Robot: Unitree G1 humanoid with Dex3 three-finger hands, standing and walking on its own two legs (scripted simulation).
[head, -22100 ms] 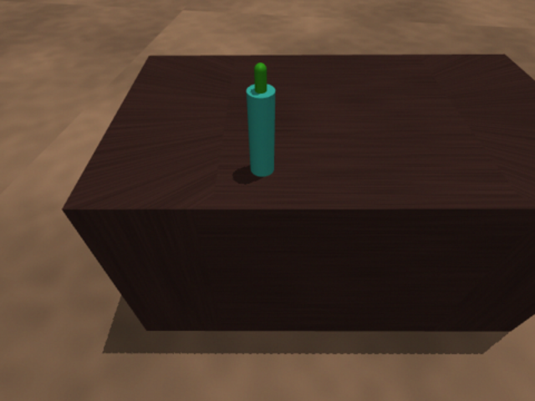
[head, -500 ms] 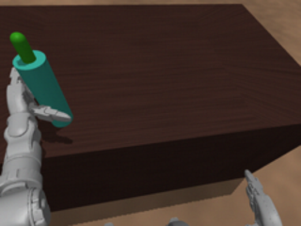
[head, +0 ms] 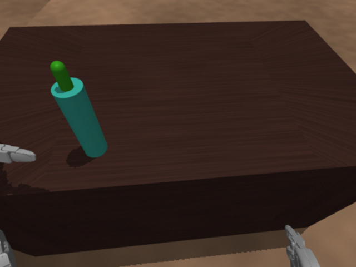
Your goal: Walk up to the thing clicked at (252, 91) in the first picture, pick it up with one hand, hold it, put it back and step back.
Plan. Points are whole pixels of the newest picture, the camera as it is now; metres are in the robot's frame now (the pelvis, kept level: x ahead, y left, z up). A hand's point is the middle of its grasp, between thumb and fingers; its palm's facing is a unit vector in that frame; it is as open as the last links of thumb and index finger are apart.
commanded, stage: sink last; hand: left
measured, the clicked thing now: (80, 114) +0.45 +0.22 +0.10
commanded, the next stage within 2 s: home in 1.04 s
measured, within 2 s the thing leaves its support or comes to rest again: neither
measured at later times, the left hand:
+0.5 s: hand (9, 208) +0.24 +0.28 +0.11, palm faces +0.37 -0.85 -0.38, open 17.4 cm
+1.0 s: hand (2, 261) +0.16 +0.22 +0.16, palm faces +0.36 -0.83 -0.44, open 17.4 cm
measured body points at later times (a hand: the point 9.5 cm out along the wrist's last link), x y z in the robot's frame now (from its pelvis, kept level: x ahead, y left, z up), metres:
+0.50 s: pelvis +0.01 +0.00 +0.01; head +0.02 -0.01 +0.46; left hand +0.22 +0.32 +0.13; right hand +0.17 -0.27 -0.04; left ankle +0.01 +0.12 -0.70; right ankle +0.00 -0.15 -0.70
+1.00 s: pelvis -0.02 -0.03 +0.01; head -0.03 -0.05 +0.45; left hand +0.13 +0.26 +0.19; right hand +0.15 -0.29 -0.04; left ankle +0.01 +0.12 -0.70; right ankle +0.00 -0.15 -0.70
